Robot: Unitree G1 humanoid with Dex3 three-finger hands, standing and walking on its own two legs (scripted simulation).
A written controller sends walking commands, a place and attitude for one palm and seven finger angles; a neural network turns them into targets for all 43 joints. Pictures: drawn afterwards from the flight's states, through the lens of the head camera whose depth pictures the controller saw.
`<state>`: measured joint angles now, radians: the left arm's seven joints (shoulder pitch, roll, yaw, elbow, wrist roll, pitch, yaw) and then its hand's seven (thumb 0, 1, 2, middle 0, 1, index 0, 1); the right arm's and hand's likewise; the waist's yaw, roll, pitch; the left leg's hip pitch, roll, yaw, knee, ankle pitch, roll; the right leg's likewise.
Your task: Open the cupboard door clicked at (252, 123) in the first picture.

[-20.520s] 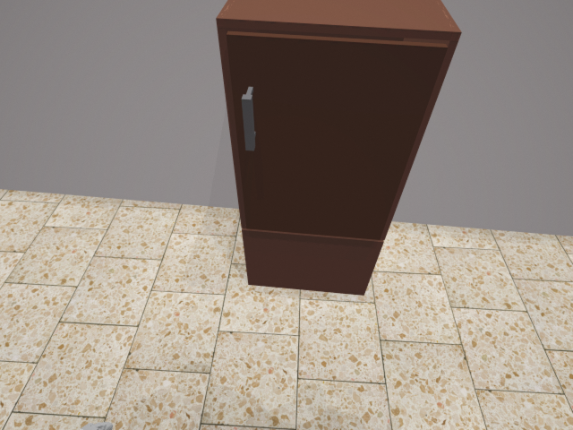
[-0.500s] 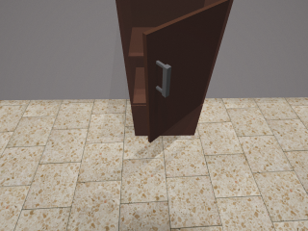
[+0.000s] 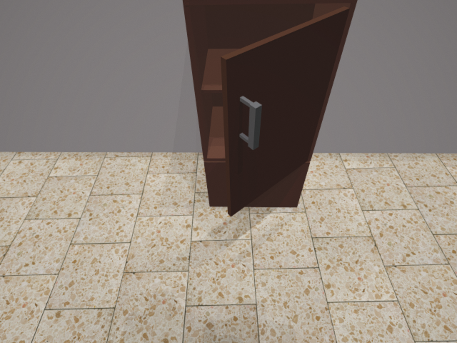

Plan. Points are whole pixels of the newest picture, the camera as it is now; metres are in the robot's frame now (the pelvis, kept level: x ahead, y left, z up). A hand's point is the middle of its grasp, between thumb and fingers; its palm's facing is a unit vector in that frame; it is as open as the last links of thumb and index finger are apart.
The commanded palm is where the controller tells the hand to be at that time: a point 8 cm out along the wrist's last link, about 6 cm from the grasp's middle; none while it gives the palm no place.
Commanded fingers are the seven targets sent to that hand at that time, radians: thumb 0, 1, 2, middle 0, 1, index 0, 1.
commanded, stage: let the arm hang, fingers relaxed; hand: left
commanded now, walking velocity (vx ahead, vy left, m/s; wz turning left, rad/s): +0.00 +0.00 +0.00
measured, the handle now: (249, 123) +0.60 -0.02 +0.04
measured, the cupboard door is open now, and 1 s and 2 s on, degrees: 41 41 41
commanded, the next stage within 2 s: look to check the result in 0.32 s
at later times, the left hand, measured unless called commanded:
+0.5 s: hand out of the picture +0.00 +0.17 -0.17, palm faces +0.04 -0.98 -0.21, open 7.4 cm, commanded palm none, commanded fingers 0.00 0.90 0.90 -0.20 -0.30 -0.20 -0.30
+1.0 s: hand out of the picture +0.03 +0.17 -0.17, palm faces +0.03 -0.98 -0.21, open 7.4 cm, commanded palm none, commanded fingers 0.00 0.90 0.90 -0.20 -0.30 -0.20 -0.30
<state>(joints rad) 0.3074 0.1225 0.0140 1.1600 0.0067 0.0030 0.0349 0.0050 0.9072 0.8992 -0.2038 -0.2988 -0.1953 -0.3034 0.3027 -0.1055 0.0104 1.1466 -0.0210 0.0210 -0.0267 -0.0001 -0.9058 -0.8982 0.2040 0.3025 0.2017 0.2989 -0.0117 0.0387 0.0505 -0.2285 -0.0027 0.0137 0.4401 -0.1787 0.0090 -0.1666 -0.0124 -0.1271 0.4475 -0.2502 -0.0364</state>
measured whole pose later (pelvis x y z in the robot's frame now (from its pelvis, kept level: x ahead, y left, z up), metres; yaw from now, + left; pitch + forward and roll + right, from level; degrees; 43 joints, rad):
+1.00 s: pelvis +0.02 -0.01 +0.00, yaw +0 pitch -2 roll +0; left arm 0.25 0.14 0.01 1.15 0.01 -0.01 0.03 0.00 0.90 0.90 -0.20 -0.30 -0.20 -0.30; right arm 0.23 -0.16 0.01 1.15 -0.02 0.01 -0.03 0.00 -0.91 -0.90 0.20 0.30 0.20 0.30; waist -0.01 0.02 0.06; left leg -0.17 0.00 0.01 0.39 -0.19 0.00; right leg -0.10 0.00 -0.13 0.38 -0.25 -0.04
